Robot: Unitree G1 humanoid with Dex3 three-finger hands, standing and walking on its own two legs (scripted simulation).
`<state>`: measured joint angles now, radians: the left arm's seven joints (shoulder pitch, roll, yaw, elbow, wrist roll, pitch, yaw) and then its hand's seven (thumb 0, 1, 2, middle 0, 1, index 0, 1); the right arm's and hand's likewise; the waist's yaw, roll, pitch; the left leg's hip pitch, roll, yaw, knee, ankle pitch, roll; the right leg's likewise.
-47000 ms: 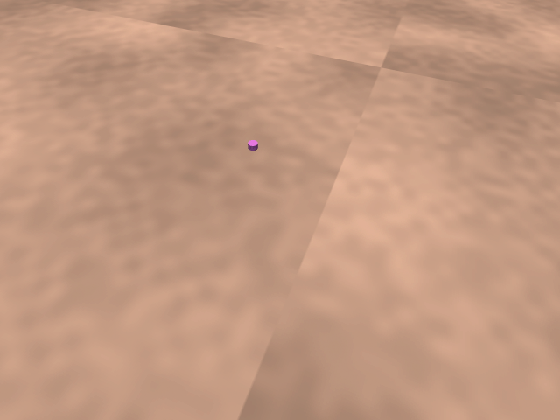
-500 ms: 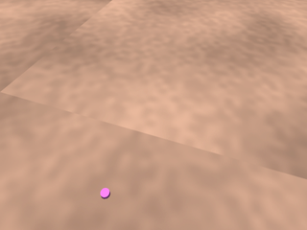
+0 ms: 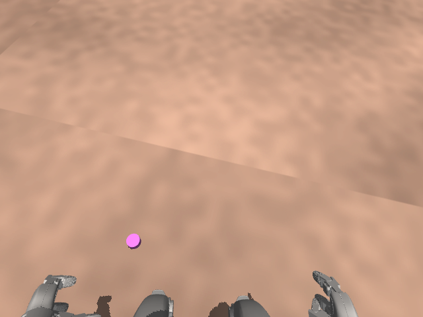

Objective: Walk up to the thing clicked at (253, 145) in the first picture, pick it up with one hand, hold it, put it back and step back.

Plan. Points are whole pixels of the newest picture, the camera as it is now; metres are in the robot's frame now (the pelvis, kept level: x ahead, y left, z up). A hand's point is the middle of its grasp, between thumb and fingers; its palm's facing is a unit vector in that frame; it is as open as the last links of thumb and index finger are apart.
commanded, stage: rise first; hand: left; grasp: from above
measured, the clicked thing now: (133, 241) +0.42 +0.29 -0.70
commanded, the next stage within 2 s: none
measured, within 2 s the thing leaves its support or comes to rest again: neither
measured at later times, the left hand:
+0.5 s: hand (75, 316) +0.14 +0.27 -0.19, palm faces -0.16 -0.86 -0.48, open 14.2 cm
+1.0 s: hand (87, 286) +0.21 +0.31 -0.34, palm faces -0.42 -0.54 -0.73, open 14.2 cm
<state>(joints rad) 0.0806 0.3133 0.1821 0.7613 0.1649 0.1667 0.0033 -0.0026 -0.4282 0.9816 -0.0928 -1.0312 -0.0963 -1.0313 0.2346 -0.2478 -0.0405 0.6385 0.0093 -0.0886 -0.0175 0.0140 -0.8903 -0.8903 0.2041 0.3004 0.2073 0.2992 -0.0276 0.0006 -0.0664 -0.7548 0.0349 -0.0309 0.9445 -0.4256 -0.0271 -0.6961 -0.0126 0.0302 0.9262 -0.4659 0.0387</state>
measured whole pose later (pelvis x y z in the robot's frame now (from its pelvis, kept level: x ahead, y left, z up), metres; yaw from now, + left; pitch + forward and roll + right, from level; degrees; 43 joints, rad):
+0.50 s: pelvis +0.00 +0.00 -0.06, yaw +0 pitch +21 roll -3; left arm 0.25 0.34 0.17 0.40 0.25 0.23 -0.01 -0.01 -0.54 1.00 -0.06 -1.07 -0.06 -1.07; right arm 0.17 -0.23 -0.03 0.54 -0.01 -0.14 -0.02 0.01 -0.87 -0.89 0.20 0.30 0.21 0.30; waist -0.03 0.01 -0.13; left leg -1.08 0.04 -0.07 1.26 -0.55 -0.03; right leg -1.00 0.00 0.01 1.22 -0.59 0.04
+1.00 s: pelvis -0.05 +0.00 -0.20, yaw -2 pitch +33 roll -3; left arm -0.13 0.53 0.20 0.70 0.63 -0.13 0.05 -0.01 -0.55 1.00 -0.07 -1.06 -0.07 -1.07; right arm 0.06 -0.29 -0.05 0.62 -0.02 -0.18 0.02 0.01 -0.87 -0.89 0.20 0.30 0.21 0.30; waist -0.02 0.00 -0.17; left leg -1.72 0.03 -0.09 1.80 -0.65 -0.04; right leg -1.64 0.02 0.02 1.79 -0.72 0.05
